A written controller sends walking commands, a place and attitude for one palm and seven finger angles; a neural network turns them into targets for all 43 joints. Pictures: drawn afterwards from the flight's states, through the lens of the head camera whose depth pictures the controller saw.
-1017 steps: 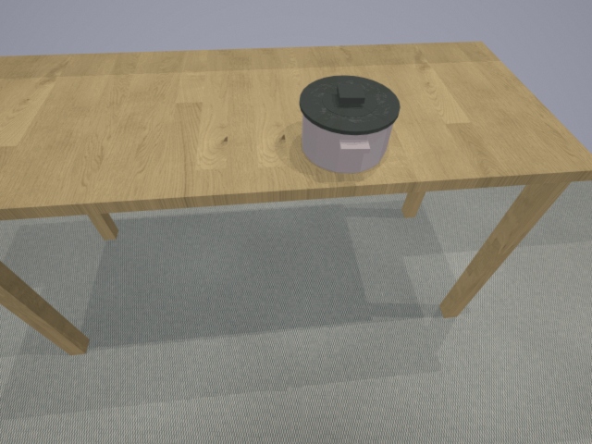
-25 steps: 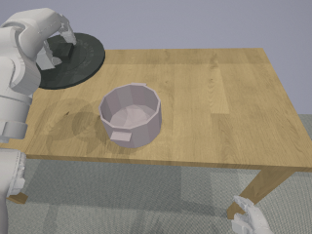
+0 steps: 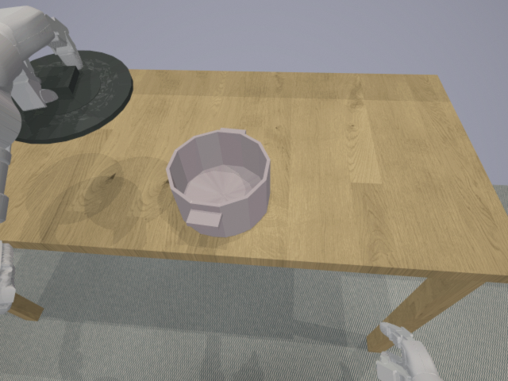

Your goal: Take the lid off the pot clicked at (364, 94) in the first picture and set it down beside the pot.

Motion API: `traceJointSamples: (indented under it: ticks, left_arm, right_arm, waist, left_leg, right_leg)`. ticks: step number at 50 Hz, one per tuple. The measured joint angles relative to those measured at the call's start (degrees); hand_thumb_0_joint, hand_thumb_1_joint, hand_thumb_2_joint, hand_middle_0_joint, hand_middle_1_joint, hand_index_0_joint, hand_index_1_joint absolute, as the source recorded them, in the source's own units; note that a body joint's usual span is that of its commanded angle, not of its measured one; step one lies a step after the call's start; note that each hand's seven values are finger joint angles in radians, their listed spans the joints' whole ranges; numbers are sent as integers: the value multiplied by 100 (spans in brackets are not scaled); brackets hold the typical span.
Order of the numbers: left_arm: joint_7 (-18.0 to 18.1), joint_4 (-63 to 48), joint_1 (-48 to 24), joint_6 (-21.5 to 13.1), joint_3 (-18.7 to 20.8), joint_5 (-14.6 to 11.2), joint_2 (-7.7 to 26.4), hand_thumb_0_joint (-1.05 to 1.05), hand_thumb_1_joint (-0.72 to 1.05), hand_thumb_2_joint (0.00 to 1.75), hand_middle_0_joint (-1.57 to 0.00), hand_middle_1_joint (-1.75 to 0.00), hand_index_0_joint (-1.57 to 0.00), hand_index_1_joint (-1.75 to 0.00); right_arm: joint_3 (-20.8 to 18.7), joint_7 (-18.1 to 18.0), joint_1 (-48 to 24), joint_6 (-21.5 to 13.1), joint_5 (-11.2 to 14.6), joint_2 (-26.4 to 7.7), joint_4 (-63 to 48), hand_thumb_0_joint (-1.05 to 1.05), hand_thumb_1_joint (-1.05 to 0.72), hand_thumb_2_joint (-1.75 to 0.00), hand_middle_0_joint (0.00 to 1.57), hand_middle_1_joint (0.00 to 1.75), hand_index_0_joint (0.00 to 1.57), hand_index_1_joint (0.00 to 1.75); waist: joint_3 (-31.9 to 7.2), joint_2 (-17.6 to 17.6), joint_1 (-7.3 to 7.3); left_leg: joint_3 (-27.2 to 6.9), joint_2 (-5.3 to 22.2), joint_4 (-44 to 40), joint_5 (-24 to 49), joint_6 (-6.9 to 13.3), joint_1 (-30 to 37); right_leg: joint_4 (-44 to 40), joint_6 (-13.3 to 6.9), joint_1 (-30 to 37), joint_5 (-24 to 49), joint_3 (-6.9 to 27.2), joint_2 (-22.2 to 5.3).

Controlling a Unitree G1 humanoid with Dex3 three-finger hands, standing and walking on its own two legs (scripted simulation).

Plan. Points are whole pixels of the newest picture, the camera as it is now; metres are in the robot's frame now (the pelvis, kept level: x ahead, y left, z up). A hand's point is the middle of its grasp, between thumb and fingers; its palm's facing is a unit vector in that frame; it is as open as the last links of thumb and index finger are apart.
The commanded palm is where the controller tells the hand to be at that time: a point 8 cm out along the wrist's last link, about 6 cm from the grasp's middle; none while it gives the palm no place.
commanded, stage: move the lid sideways beside the pot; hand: left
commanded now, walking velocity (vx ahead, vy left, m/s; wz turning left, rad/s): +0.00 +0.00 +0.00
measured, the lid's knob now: (56, 80) +0.45 +0.29 +0.24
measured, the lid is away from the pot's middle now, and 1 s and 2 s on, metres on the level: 0.21 0.23 0.24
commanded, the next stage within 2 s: lower the lid onto the table in 0.44 s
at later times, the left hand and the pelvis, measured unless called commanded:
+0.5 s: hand (13, 77) +0.42 +0.32 +0.27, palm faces -0.12 -0.03 -0.99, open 8.5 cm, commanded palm +0.39 +0.31 +0.34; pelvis +0.00 +0.00 +0.00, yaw +0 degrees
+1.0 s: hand (33, 101) +0.42 +0.31 +0.23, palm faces -0.20 -0.08 -0.98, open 8.5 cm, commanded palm +0.40 +0.31 +0.31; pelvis +0.00 -0.01 +0.00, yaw +1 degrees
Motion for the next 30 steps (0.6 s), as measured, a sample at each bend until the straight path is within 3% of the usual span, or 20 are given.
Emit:
traceJointSamples:
  ticks: [16,30]
  left_arm:
    - [8,208,-7,-258,233,135,333,1,11,108,-103,-92,-63,-68]
    - [-25,73,82,-287,305,33,277,1,11,108,-103,-92,-63,-68]
  right_arm:
    - [-66,-44,219,78,1,-64,63,1,-91,-89,20,30,20,30]
    - [-73,12,127,129,11,-53,20,1,-91,-89,20,30,20,30]
  waist:
    - [64,-33,-54]
    - [35,43,-28]
  left_leg:
    - [-51,1,-1,-10,20,-35]
    - [-44,-9,-3,-5,22,-49]
  right_leg:
    - [-142,-24,51,44,-58,4]
    - [-114,-6,22,35,-52,-8]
